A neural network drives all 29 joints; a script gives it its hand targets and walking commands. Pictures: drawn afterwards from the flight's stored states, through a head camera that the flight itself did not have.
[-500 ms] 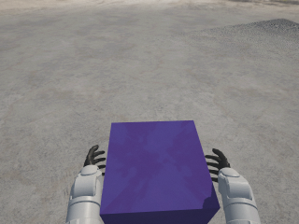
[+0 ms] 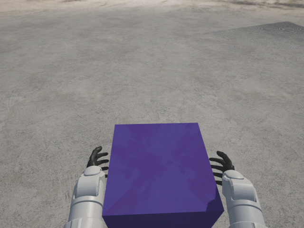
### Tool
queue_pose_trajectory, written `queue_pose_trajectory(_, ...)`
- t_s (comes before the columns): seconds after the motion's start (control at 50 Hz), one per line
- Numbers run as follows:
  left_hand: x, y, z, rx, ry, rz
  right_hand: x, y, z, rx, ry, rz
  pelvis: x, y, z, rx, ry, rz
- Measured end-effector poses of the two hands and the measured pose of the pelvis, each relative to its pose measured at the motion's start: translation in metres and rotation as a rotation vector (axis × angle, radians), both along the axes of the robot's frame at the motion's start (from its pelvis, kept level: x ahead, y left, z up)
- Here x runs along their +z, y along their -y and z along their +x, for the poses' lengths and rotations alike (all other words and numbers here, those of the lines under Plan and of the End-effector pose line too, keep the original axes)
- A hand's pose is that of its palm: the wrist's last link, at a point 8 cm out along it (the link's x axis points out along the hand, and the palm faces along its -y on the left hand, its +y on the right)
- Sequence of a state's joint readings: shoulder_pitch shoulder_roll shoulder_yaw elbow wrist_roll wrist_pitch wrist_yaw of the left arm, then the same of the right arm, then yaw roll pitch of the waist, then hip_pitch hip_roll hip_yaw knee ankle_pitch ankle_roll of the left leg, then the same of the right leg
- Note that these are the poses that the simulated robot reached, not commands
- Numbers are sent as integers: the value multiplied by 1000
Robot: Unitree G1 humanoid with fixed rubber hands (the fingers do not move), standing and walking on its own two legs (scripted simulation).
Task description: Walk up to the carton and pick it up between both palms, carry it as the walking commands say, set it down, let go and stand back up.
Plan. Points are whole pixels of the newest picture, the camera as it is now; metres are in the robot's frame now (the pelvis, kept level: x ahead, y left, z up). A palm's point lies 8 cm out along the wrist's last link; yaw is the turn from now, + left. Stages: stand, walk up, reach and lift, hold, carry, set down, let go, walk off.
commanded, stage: hold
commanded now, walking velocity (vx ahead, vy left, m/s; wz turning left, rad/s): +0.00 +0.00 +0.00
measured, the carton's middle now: (158, 172) +0.33 -0.01 -0.04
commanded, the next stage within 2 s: carry in 0.32 s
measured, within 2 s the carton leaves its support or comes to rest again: neither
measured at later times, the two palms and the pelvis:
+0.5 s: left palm (82, 170) +0.28 +0.21 +0.05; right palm (215, 164) +0.30 -0.16 +0.05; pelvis +0.01 +0.02 -0.02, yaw +8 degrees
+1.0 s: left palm (37, 144) +0.34 +0.35 +0.08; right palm (162, 132) +0.40 -0.02 +0.08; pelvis +0.16 +0.12 -0.02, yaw +10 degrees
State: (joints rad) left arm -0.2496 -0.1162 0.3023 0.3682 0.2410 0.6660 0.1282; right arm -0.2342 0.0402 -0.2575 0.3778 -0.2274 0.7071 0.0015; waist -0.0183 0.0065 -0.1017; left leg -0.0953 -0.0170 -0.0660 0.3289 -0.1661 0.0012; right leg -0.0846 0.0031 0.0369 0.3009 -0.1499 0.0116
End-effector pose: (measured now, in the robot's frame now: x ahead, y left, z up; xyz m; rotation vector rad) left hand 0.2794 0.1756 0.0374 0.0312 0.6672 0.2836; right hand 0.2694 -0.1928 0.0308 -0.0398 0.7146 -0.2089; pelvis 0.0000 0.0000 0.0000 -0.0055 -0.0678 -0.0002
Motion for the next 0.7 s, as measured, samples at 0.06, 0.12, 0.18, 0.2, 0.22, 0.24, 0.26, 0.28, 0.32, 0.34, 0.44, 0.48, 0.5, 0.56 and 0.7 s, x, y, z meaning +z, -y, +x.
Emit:
queue_pose_trajectory(0.06, 0, -1, 1, 0, 0, 1, 0, -1, 1, 2, -1, 1, 0, 0, 0, 0, -1, 0)
queue_pose_trajectory(0.12, 0, -1, 1, 2, 0, 1, 0, -1, 2, 4, 0, -4, 0, 0, 1, 1, -3, 0)
queue_pose_trajectory(0.18, 0, -2, 2, 0, 6, 0, 1, -2, 2, 4, 6, -1, 0, 0, 2, 2, -3, 0)
queue_pose_trajectory(0.2, 0, -2, 2, -1, 6, 1, 1, -2, 3, 4, 6, 0, 0, 0, 3, 2, -4, 0)
queue_pose_trajectory(0.22, 0, -2, 2, -1, 5, 1, 1, -2, 3, 4, 6, -1, 0, 0, 3, 2, -4, 0)
queue_pose_trajectory(0.24, 0, -2, 2, 0, 5, 0, 1, -2, 3, 3, 6, -1, 0, -1, 4, 2, -4, 0)
queue_pose_trajectory(0.26, 0, -2, 2, 0, 5, 1, 1, -2, 3, 5, 6, -2, 0, -1, 4, 3, -4, 0)
queue_pose_trajectory(0.28, 0, -2, 3, 1, 4, 0, 0, -2, 3, 5, 5, -1, 1, -1, 4, 4, -3, 0)
queue_pose_trajectory(0.32, 0, -2, 3, 3, 3, -1, 0, -2, 4, 8, 3, -7, -1, -1, 4, 8, -10, 0)
queue_pose_trajectory(0.34, 0, -2, 4, 5, 5, -2, 0, -2, 5, 14, 5, -17, -3, -1, 3, 18, -16, -2)
queue_pose_trajectory(0.44, 5, -11, 2, 59, 39, -17, 7, -12, 18, 61, 38, -39, -16, -9, 4, 96, -39, -33)
queue_pose_trajectory(0.48, 7, -22, 1, 74, 42, -14, 12, -23, 26, 77, 42, -40, -19, -17, 9, 123, -54, -36)
queue_pose_trajectory(0.5, 8, -30, 2, 88, 43, -20, 15, -31, 30, 81, 42, -39, -20, -21, 12, 134, -61, -36)
queue_pose_trajectory(0.56, 12, -59, 4, 139, 57, -42, 23, -62, 45, 85, 51, -16, -26, -36, 24, 144, -77, -16)
queue_pose_trajectory(0.7, 38, -113, 7, 243, 52, -86, 37, -118, 59, 71, 29, 57, -12, -58, 63, 122, -118, -23)
